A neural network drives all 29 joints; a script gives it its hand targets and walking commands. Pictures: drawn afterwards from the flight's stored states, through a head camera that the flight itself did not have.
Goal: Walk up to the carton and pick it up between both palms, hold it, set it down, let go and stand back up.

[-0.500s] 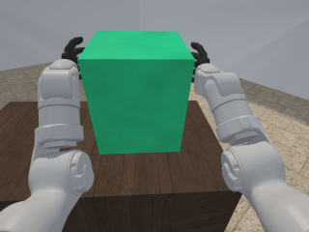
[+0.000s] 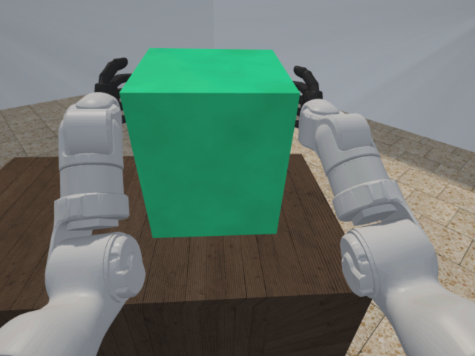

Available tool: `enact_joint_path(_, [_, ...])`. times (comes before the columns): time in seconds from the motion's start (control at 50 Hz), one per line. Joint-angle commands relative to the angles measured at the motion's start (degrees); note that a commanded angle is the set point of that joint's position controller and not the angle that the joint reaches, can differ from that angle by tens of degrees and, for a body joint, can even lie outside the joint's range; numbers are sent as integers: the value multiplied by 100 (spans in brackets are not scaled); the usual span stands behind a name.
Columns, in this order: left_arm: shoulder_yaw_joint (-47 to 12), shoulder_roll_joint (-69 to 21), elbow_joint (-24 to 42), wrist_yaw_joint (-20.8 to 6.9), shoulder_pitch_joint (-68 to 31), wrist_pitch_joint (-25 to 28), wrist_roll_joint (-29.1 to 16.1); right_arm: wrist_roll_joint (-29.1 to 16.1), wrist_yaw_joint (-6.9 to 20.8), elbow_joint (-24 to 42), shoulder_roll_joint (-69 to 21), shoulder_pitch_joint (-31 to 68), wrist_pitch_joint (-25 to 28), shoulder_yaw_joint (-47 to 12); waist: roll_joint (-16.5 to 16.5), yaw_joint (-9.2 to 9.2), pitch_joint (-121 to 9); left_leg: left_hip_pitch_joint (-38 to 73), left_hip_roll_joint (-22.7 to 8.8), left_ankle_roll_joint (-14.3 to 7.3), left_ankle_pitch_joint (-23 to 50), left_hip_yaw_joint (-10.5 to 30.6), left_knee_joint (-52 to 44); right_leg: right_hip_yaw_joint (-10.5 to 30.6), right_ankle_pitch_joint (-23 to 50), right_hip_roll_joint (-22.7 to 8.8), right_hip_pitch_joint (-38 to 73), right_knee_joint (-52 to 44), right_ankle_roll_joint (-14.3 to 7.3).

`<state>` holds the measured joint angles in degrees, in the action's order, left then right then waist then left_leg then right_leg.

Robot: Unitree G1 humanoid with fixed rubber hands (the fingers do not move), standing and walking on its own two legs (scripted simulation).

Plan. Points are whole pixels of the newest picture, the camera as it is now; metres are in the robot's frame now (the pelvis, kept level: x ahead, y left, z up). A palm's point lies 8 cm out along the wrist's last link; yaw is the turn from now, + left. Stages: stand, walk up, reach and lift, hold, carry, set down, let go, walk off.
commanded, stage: hold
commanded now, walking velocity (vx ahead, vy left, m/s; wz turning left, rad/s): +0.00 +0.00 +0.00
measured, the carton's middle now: (213, 142) +0.39 +0.01 +0.25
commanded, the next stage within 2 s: set down in 0.74 s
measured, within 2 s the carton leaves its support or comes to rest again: neither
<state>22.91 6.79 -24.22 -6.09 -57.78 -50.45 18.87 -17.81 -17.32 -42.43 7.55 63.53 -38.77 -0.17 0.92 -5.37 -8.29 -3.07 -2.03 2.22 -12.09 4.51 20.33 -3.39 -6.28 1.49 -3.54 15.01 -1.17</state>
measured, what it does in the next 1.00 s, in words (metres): stands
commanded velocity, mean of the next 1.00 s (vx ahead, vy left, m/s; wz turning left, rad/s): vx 0.00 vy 0.00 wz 0.00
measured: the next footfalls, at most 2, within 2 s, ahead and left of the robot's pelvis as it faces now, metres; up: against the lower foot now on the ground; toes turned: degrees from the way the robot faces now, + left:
none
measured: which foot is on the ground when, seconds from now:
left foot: down 0.00-1.00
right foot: down 0.00-1.00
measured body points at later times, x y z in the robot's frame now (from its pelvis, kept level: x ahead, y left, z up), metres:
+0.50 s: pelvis +0.00 +0.00 +0.00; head -0.10 +0.01 +0.44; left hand +0.38 +0.16 +0.33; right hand +0.38 -0.14 +0.32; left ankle +0.00 +0.14 -0.75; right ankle +0.03 -0.11 -0.75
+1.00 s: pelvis +0.00 +0.00 +0.00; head -0.09 +0.02 +0.44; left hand +0.39 +0.17 +0.36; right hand +0.38 -0.14 +0.34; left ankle +0.00 +0.14 -0.75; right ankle +0.03 -0.11 -0.75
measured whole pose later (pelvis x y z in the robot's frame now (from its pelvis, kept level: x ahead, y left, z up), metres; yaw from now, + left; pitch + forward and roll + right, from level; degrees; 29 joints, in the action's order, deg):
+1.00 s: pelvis +0.00 +0.00 +0.00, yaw +0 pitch -7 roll -1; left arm 24.5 8.9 -27.4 -7.2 -63.3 -45.1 20.1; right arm -12.8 -16.4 -43.8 4.9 66.1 -32.4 5.3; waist -0.6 -6.4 -5.9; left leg -1.2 -1.5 1.7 -11.7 4.8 19.5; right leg -3.6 -6.3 1.0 -1.6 14.5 -0.8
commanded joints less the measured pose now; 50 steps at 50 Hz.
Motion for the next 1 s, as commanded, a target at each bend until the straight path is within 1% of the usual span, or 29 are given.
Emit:
enact_joint_path(0.0, [-1873, -3322, 430, -885, -3852, 340, -1149, -1046, 886, 1702, -3328, 4199, 334, -970, 243, -15, -1565, -1122, 445, 91, 1020, -352, -432, 231, 740, 276, 1763, 176, 169])
enact_joint_path(0.02, [-1828, -3290, 409, -886, -3821, 336, -1121, -1043, 885, 1706, -3361, 4197, 333, -1004, 174, 15, -1552, -1128, 451, 61, 1022, -356, -435, 228, 758, 280, 1800, 172, 183])
enact_joint_path(0.04, [-1816, -3267, 390, -891, -3796, 328, -1113, -1036, 884, 1677, -3342, 4161, 326, -987, 151, 2, -1519, -1109, 447, 61, 1006, -347, -442, 223, 766, 279, 1788, 166, 184])
enact_joint_path(0.06, [-1804, -3272, 353, -901, -3797, 317, -1095, -1025, 887, 1611, -3297, 4151, 314, -950, 180, -11, -1455, -1125, 438, 70, 961, -349, -467, 226, 711, 281, 1756, 163, 175])
enact_joint_path(0.1, [-1837, -3280, 373, -922, -3808, 315, -1119, -1025, 882, 1689, -3303, 4189, 328, -954, 189, -15, -1508, -1150, 448, 71, 970, -355, -450, 239, 730, 265, 1775, 164, 175])
enact_joint_path(0.12, [-1865, -3291, 403, -921, -3835, 321, -1142, -1029, 882, 1663, -3296, 4152, 319, -934, 222, -52, -1516, -1136, 441, 87, 960, -355, -455, 243, 728, 264, 1767, 165, 175])
enact_joint_path(0.2, [-1835, -3266, 414, -917, -3835, 327, -1125, -1037, 881, 1686, -3346, 4165, 314, -964, 188, -13, -1562, -1138, 454, 73, 988, -348, -444, 236, 778, 260, 1819, 174, 182])
enact_joint_path(0.22, [-1879, -3297, 411, -917, -3796, 319, -1147, -1045, 874, 1765, -3320, 4190, 328, -961, 203, -38, -1630, -1108, 460, 86, 1011, -352, -423, 243, 822, 260, 1819, 176, 180])
enact_joint_path(0.28, [-1854, -3303, 363, -908, -3856, 325, -1131, -1010, 882, 1646, -3280, 4189, 313, -906, 247, -50, -1505, -1164, 444, 96, 920, -355, -467, 226, 675, 267, 1735, 166, 169])
enact_joint_path(0.32, [-1802, -3292, 275, -915, -3829, 332, -1109, -984, 894, 1624, -3302, 4225, 327, -905, 186, -2, -1443, -1224, 433, 58, 812, -346, -510, 227, 593, 264, 1741, 152, 170])
enact_joint_path(0.36, [-1794, -3275, 329, -906, -3838, 349, -1118, -1010, 902, 1661, -3351, 4248, 342, -958, 150, 34, -1554, -1180, 442, 45, 890, -341, -475, 231, 664, 263, 1774, 168, 181])
enact_joint_path(0.4, [-1832, -3298, 304, -900, -3929, 355, -1128, -979, 910, 1526, -3292, 4214, 333, -875, 242, -36, -1484, -1219, 427, 80, 834, -344, -494, 233, 592, 267, 1722, 169, 163])
enact_joint_path(0.44, [-1766, -3265, 225, -912, -3908, 354, -1111, -953, 914, 1520, -3310, 4241, 336, -877, 186, 6, -1426, -1283, 437, 42, 720, -357, -527, 245, 519, 251, 1721, 149, 171])
enact_joint_path(0.5, [-1791, -3286, 220, -914, -3901, 359, -1133, -976, 914, 1547, -3308, 4266, 347, -877, 221, -6, -1517, -1252, 436, 54, 800, -346, -496, 259, 604, 248, 1755, 161, 160])
enact_joint_path(0.52, [-1781, -3254, 317, -908, -3923, 372, -1136, -1001, 908, 1513, -3312, 4190, 330, -890, 211, -22, -1561, -1189, 437, 70, 879, -342, -476, 253, 675, 255, 1780, 175, 166])
enact_joint_path(0.54, [-1757, -3242, 210, -916, -3834, 345, -1129, -1002, 896, 1592, -3303, 4254, 337, -901, 165, -10, -1538, -1172, 451, 57, 897, -350, -458, 259, 718, 247, 1776, 150, 173])
enact_joint_path(0.58, [-1739, -3229, 192, -926, -3866, 346, -1117, -985, 892, 1571, -3296, 4245, 322, -881, 153, -8, -1501, -1213, 443, 50, 797, -347, -496, 242, 610, 251, 1748, 139, 176])
enact_joint_path(0.6, [-1769, -3260, 236, -924, -3892, 355, -1125, -977, 896, 1546, -3297, 4232, 323, -860, 199, -29, -1506, -1227, 432, 63, 803, -342, -506, 243, 607, 257, 1744, 151, 165])
enact_joint_path(0.64, [-1770, -3245, 241, -925, -3935, 365, -1145, -980, 895, 1559, -3309, 4233, 327, -861, 178, -52, -1516, -1189, 450, 64, 825, -343, -479, 256, 653, 239, 1743, 140, 178])
enact_joint_path(0.7, [-1814, -3271, 308, -905, -3919, 371, -1173, -1035, 880, 1664, -3341, 4266, 336, -931, 209, -31, -1631, -1137, 467, 76, 951, -344, -423, 249, 753, 246, 1770, 159, 190])
enact_joint_path(0.72, [-1783, -3247, 315, -900, -3916, 369, -1143, -1024, 881, 1555, -3320, 4165, 312, -904, 215, -51, -1553, -1131, 455, 84, 932, -338, -449, 248, 735, 253, 1766, 161, 183])
enact_joint_path(0.74, [-1730, -2982, 257, -936, -4070, 331, -1199, -956, 881, 1668, -3285, 4431, 359, -898, 3, -19, -1425, -1066, 534, -29, 826, -452, -425, 251, 565, 197, 1766, 50, 230])
enact_joint_path(0.76, [-1721, -2938, 283, -952, -4075, 315, -1178, -944, 876, 1630, -3321, 4400, 370, -893, -44, -21, -1391, -969, 533, -64, 793, -456, -426, 239, 530, 186, 1718, 28, 253])
enact_joint_path(0.78, [-1693, -2892, 309, -961, -4069, 328, -1157, -941, 876, 1664, -3332, 4422, 416, -894, -79, 22, -1402, -942, 528, -93, 798, -468, -429, 221, 479, 185, 1691, 18, 266])
enact_joint_path(0.82, [-1721, -2895, 408, -973, -4187, 416, -1165, -886, 886, 1735, -3350, 4510, 568, -867, -48, 25, -1578, -865, 526, -97, 928, -485, -405, 166, 518, 196, 1719, 33, 264])
enact_joint_path(0.86, [-1735, -2929, 332, -990, -4228, 552, -1161, -737, 892, 1848, -3304, 4640, 781, -762, 2, -22, -1691, -742, 539, -80, 994, -485, -371, 130, 574, 179, 1740, 25, 259])
enact_joint_path(0.92, [-1500, -2795, -60, -1069, -4251, 790, -929, -292, 902, 1537, -3173, 4597, 1113, -414, -35, -104, -1377, -683, 537, -135, 619, -512, -485, 42, 248, 112, 1636, -70, 255])
enact_joint_path(0.98, [-1228, -2524, -366, -1203, -4135, 1015, -646, 149, 918, 1074, -3009, 4276, 1458, -80, -56, -188, -972, -553, 516, -182, 373, -550, -604, -56, 29, 58, 1658, -134, 258])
